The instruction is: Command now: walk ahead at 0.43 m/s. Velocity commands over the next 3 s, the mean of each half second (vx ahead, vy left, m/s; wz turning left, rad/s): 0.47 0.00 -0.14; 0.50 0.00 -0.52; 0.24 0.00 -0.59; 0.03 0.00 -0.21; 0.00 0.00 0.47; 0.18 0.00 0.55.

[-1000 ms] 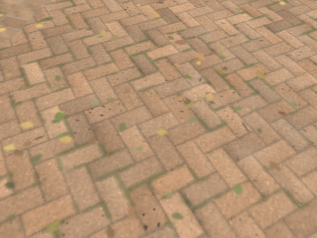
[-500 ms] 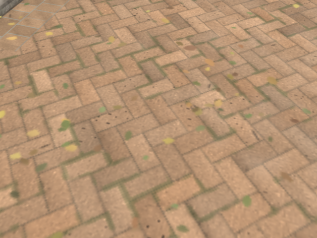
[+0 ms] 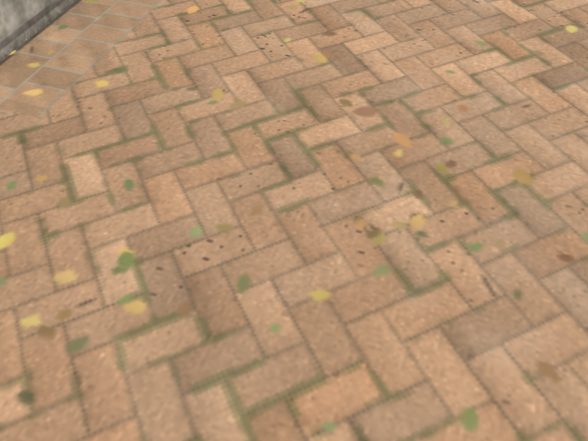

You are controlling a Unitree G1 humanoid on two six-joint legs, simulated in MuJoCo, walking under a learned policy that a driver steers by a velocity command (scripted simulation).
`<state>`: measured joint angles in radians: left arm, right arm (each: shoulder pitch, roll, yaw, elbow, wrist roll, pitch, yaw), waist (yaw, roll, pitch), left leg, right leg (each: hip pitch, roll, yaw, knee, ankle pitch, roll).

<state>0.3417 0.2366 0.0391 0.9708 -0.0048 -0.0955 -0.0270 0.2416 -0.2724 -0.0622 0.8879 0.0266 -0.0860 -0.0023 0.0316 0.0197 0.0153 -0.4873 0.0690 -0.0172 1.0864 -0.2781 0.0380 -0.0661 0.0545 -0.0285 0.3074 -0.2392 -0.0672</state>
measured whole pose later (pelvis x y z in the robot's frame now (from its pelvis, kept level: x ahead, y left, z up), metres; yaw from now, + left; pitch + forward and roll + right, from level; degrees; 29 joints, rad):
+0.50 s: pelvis +0.24 +0.08 +0.00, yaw -6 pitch -1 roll +2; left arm 0.27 0.30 0.07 0.90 -0.04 -0.05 0.01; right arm 0.23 -0.24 -0.06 0.90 -0.01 -0.12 0.02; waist -0.01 -0.05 0.05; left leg -0.18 -0.04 0.13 0.34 -0.15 0.05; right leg -0.55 -0.10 0.07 1.13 -0.26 -0.04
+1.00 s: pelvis +0.50 -0.03 -0.02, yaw -23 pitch +1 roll +0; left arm 0.21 0.29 0.08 0.74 -0.01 -0.05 -0.04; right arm 0.19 -0.29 -0.06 0.83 0.02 -0.11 0.00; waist 0.00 0.01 0.07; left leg -0.40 0.06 -0.03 1.22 -0.39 0.01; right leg -0.35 0.09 -0.03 0.52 -0.18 -0.11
